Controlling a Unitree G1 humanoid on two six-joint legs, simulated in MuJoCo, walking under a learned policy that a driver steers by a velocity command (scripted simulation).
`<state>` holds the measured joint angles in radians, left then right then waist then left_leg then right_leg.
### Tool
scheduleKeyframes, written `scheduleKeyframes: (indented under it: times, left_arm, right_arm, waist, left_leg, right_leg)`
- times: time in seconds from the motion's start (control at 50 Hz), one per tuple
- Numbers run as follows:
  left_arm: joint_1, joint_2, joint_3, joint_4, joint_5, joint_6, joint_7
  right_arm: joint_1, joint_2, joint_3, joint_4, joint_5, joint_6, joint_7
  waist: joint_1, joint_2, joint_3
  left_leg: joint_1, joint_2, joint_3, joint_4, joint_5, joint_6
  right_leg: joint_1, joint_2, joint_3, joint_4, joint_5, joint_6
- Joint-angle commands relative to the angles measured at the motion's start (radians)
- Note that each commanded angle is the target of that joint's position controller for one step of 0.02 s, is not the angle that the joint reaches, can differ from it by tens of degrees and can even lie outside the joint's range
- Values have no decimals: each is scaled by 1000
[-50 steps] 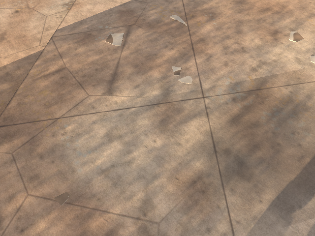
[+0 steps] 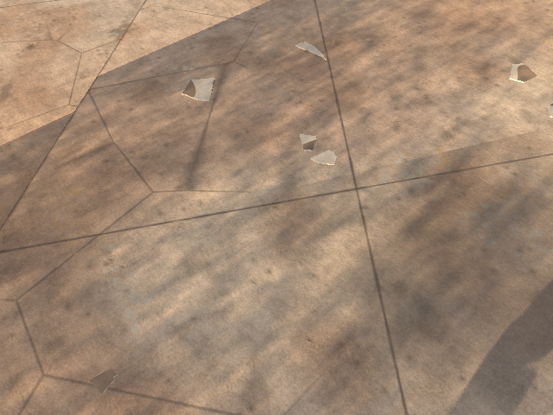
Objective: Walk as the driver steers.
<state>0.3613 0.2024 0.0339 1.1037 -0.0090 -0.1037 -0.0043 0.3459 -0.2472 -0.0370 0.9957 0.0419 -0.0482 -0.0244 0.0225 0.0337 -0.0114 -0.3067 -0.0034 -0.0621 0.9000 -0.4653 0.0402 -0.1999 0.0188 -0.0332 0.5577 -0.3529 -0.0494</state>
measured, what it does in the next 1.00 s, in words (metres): walks ahead: left foot, then right foot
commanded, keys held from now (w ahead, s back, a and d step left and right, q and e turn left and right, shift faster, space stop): w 1.00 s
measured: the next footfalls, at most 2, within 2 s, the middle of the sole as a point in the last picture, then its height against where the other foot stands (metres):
left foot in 0.38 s outside the picture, level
right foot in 0.92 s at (345, 358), level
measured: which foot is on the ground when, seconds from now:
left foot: up 0.00-0.36, down 0.38-0.94, up 0.96-1.00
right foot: down 0.00-0.40, up 0.42-0.90, down 0.92-1.00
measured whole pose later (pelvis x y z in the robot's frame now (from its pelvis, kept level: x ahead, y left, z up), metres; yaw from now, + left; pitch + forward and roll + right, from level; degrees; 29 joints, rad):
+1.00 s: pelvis +0.55 +0.00 +0.00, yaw +0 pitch +2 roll +1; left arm 0.08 0.24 0.05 0.84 -0.01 -0.11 -0.03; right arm 0.36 -0.26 -0.04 1.02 0.03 -0.08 0.01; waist -0.03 0.01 0.04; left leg -0.23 0.00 -0.04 1.04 -0.46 0.04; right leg -0.45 0.00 -0.06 0.56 -0.14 -0.06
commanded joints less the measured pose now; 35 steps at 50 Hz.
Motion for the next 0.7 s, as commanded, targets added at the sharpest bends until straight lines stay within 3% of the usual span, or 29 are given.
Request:
scheduleKeyframes:
  times: [0.02,0.06,0.08,0.12,0.18,0.26,0.3,0.32,0.34,0.36,0.38,0.4,0.42,0.44,0.46,0.48,0.52,0.56,0.62,0.7]
  left_arm:
    - [115,137,15,-19,1,-24,-11]
    - [108,90,-3,-30,1,-12,-12]
    - [138,74,-8,-26,6,-4,-8]
    - [174,91,-9,-27,10,9,6]
    - [169,137,-4,-50,14,19,24]
    - [199,166,9,-46,-5,17,29]
    - [186,173,18,-48,-10,22,30]
    - [170,184,23,-54,-7,26,29]
    - [155,197,29,-61,-1,32,29]
    - [139,192,28,-70,7,42,28]
    - [123,181,20,-91,16,45,26]
    - [240,49,-14,-110,16,29,12]
    - [230,34,-21,-97,-2,-4,5]
    - [119,128,7,-139,-35,-25,2]
    - [37,155,13,-165,-45,-33,7]
    - [3,152,20,-169,-34,-31,16]
    - [45,112,26,-161,-17,-2,23]
    - [42,90,28,-168,-13,18,26]
    - [-99,116,37,-228,2,22,28]
    - [-266,93,27,-280,2,8,11]
  right_arm:
    - [-121,-69,-12,-106,4,-61,15]
    - [-171,-95,-29,-112,-15,-69,26]
    - [-182,-82,-29,-113,-18,-67,34]
    - [-233,-43,-19,-131,-19,-58,44]
    - [-385,-5,3,-190,-17,-56,50]
    - [-476,-38,6,-230,-7,-54,65]
    - [-475,-65,-1,-240,-8,-59,72]
    - [-441,-87,-11,-236,-10,-61,73]
    - [-370,-115,-26,-219,-11,-62,71]
    - [-212,-152,-50,-171,-8,-59,65]
    - [-34,-196,-70,-123,-7,-52,55]
    - [111,-295,-94,-92,-35,-45,49]
    - [99,-234,-71,-82,-34,-43,54]
    - [-6,-172,-51,-89,-26,-50,57]
    - [-106,-133,-39,-111,-26,-55,58]
    - [-170,-103,-30,-118,-35,-62,64]
    - [-208,-65,-20,-108,-48,-71,72]
    - [-175,-76,-20,-82,-44,-75,67]
    - [-114,-122,-28,-56,-44,-75,44]
    - [-41,-145,-29,-40,-36,-63,23]
  waist:
    - [25,-134,154]
    - [24,-122,144]
    - [29,-138,125]
    - [38,-131,113]
    - [60,-119,144]
    - [55,-143,178]
    - [24,-139,165]
    - [-6,-147,130]
    - [-50,-166,66]
    - [-129,-167,-32]
    - [-207,-145,-143]
    - [-169,106,-329]
    - [-159,198,-393]
    - [-135,157,-201]
    - [-101,74,-90]
    - [-64,4,-28]
    - [0,40,-6]
    - [15,42,25]
    - [-5,15,76]
    - [-55,7,88]
  left_leg:
    - [-563,70,-26,279,113,43]
    - [-536,111,8,193,234,37]
    - [-511,111,33,159,266,26]
    - [-500,103,70,73,315,-3]
    - [-405,71,107,-163,417,-31]
    - [-312,49,106,-312,480,-13]
    - [-284,42,96,-356,459,18]
    - [-223,24,104,-363,437,35]
    - [-114,-7,124,-353,413,55]
    - [80,-39,142,-351,403,82]
    - [361,34,60,-333,383,123]
    - [759,316,-410,-399,139,285]
    - [754,404,-738,-616,28,317]
    - [600,360,-614,-645,19,254]
    - [424,329,-454,-662,123,221]
    - [271,289,-332,-690,247,202]
    - [119,221,-192,-741,327,182]
    - [56,206,-130,-782,367,199]
    - [76,209,-96,-819,402,213]
    - [124,174,-19,-819,451,173]
  right_leg:
    - [277,-339,546,-410,-135,-170]
    - [277,-269,361,-423,114,-115]
    - [283,-242,296,-422,224,-107]
    - [280,-222,218,-422,367,-114]
    - [175,-201,151,-457,373,-118]
    - [173,-243,129,-479,377,-123]
    - [245,-271,115,-434,488,-106]
    - [275,-277,102,-377,644,-94]
    - [291,-274,84,-279,844,-81]
    - [261,-240,54,-98,979,-60]
    - [92,-200,37,144,865,-29]
    - [-303,-32,5,572,394,39]
    - [-426,40,152,771,-182,29]
    - [-522,-25,168,843,-144,4]
    - [-513,-81,135,815,-50,-11]
    - [-463,-122,117,753,26,-11]
    - [-341,-168,121,664,87,-9]
    - [-337,-177,102,607,102,3]
    - [-463,-192,93,448,237,37]
    - [-450,-151,52,154,452,46]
